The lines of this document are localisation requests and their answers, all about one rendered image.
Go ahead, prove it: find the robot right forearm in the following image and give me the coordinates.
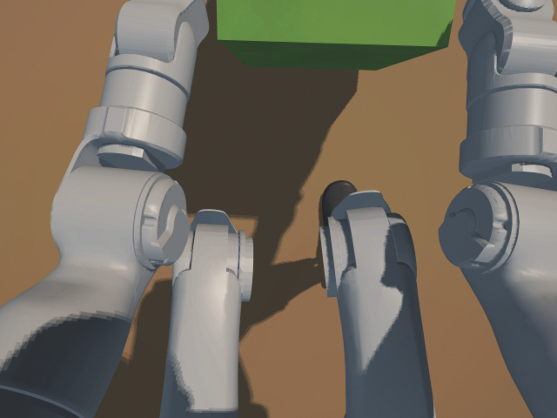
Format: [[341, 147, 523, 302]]
[[458, 0, 557, 192]]

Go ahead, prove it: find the right robot thigh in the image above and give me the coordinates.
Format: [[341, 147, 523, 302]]
[[319, 206, 436, 418]]

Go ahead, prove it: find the robot left forearm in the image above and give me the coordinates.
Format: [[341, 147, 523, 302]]
[[50, 0, 209, 241]]

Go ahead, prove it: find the left robot upper arm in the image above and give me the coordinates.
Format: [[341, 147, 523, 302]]
[[0, 165, 190, 418]]

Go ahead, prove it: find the carton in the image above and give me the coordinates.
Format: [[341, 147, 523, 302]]
[[217, 0, 456, 71]]

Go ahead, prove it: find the right robot shin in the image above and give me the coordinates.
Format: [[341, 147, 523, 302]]
[[331, 190, 417, 279]]

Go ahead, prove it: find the right robot upper arm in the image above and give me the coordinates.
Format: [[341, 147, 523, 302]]
[[439, 181, 557, 418]]

